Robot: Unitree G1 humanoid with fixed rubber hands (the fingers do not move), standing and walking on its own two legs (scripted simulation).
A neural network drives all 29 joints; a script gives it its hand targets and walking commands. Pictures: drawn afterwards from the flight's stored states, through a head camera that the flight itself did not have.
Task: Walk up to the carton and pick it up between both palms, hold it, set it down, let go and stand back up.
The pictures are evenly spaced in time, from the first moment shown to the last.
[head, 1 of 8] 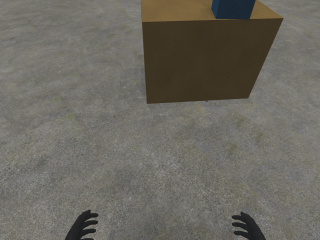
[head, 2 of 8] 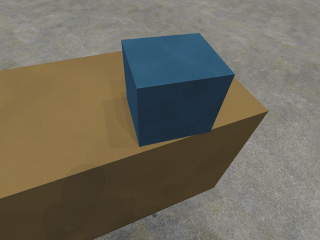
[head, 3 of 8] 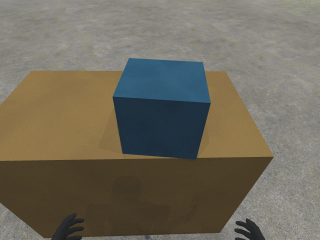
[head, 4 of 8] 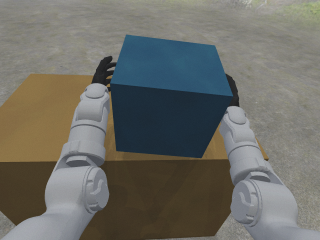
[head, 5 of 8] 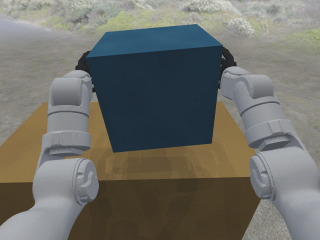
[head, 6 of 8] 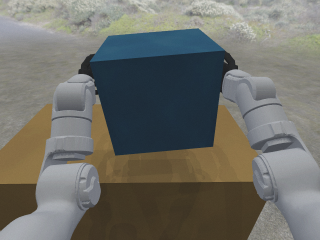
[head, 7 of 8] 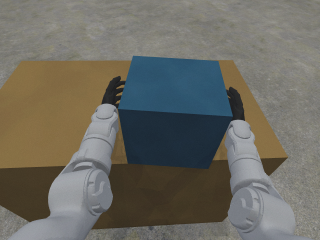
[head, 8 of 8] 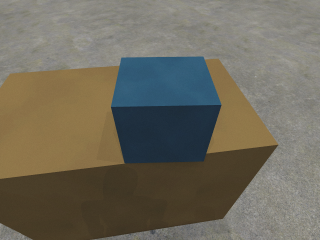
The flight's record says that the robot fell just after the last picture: no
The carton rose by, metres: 0.23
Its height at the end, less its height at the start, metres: +0.00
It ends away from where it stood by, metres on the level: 0.02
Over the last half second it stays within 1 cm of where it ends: yes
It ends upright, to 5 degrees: yes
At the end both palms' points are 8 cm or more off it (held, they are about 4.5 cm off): yes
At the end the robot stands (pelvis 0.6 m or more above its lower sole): yes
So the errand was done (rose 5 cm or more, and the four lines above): yes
